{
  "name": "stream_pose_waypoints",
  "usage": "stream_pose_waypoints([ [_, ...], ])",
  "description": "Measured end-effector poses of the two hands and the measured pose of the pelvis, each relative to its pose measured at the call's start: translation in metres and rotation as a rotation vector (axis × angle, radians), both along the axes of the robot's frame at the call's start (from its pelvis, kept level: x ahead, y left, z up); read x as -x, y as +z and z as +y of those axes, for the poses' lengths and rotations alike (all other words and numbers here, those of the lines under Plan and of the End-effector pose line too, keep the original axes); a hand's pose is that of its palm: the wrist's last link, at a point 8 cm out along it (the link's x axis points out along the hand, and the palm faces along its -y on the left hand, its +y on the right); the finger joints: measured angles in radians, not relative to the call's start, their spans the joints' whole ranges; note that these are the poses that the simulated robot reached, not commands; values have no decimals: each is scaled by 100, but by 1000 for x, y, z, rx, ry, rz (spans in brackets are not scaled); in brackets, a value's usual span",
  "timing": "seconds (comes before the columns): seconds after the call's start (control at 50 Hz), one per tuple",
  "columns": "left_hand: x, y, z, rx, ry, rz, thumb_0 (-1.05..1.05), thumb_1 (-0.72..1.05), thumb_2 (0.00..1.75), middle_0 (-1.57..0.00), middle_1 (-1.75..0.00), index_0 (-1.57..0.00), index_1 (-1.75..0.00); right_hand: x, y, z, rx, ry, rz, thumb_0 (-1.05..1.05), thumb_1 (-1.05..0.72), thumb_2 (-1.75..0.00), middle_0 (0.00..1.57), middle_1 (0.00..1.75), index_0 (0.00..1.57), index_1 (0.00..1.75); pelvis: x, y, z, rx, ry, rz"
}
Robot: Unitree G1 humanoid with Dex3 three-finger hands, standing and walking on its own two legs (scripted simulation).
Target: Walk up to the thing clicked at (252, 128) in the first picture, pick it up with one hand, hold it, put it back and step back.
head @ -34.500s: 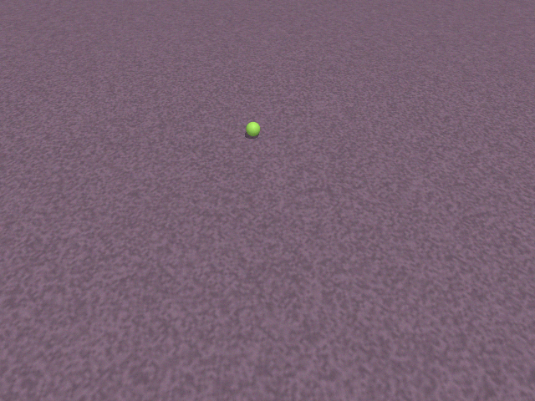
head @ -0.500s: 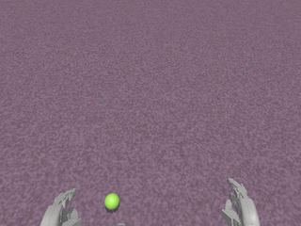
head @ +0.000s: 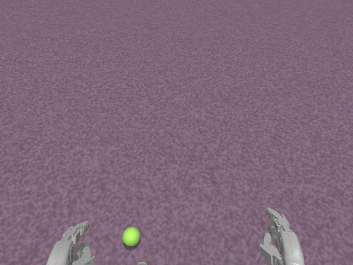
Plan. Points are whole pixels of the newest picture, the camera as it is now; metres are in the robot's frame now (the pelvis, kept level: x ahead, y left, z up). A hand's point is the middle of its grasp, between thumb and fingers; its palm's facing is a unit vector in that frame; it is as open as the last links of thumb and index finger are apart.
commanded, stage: stand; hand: left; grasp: from above
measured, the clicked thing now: (131, 236) +0.38 +0.20 -0.67
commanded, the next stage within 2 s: none
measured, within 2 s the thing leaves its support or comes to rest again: neither
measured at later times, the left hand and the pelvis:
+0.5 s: hand out of the picture +0.06 +0.25 -0.11, palm faces +0.05 -0.95 -0.32, open 7.4 cm; pelvis -0.01 +0.01 +0.05, yaw +0 degrees
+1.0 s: hand out of the picture +0.02 +0.24 -0.10, palm faces +0.03 -0.94 -0.33, open 7.3 cm; pelvis -0.02 +0.00 +0.07, yaw +1 degrees
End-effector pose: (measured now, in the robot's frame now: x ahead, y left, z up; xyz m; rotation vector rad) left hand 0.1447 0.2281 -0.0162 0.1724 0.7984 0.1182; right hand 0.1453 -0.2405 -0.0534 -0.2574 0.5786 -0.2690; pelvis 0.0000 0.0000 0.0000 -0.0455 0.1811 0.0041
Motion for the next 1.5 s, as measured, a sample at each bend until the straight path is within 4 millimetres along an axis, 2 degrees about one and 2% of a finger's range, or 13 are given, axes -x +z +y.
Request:
stream_pose_waypoints([
  [0.08, -2, -2, 2, -26, -15, -16, 1, 91, 89, -20, -30, -20, -30, 0, -2, 0, 16, 23, 28, 1, -91, -90, 20, 30, 21, 30, 1, 1, 1, -2, 2, -23],
  [0.18, -1, -29, 24, -114, -29, 5, 0, 90, 89, -20, -30, -21, -30, 12, -19, -7, 40, 155, 313, 1, -91, -90, 20, 30, 21, 30, 8, 15, 1, -36, 0, -113],
  [0.3, 32, -48, 50, -129, 21, 147, 0, 91, 89, -20, -30, -20, -30, 37, -16, -21, 3, 89, 424, 1, -91, -90, 20, 30, 21, 30, 9, 27, 7, -44, -6, -162],
  [0.4, 66, -55, 61, -126, 68, 264, 0, 91, 89, -20, -30, -20, -30, 56, -15, -24, -5, 41, 489, 1, -91, -90, 20, 30, 21, 30, 8, 36, 11, -36, -7, -195],
  [0.58, 114, -55, 61, -101, 116, 402, 0, 91, 89, -20, -30, -20, -30, 78, -13, -15, -47, 14, 566, 1, -91, -90, 20, 30, 20, 30, 11, 53, 13, -37, -1, -239],
  [0.74, 135, -50, 59, -102, 126, 460, 0, 91, 89, -20, -30, -20, -30, 91, -12, -17, -73, -5, 602, 1, -91, -90, 20, 30, 21, 30, 16, 61, 10, -41, 3, -263],
  [0.9, 137, -47, 58, -110, 124, 473, 0, 91, 89, -20, -30, -20, -30, 105, -10, -28, -70, -26, 636, 1, -91, -90, 20, 30, 21, 30, 20, 64, 6, -41, 6, -271],
  [1.12, 128, -45, 56, -114, 112, 474, 0, 91, 89, -20, -30, -20, -30, 115, -8, -41, -58, -44, 676, 1, -91, -90, 20, 30, 20, 30, 19, 66, 1, -40, 6, -268],
  [1.5, 99, -42, 56, -112, 90, 452, 0, 91, 89, -20, -30, -20, -30, 99, -5, -41, -56, -38, 665, 0, -91, -90, 20, 30, 20, 30, 9, 68, 1, -41, -4, -255],
])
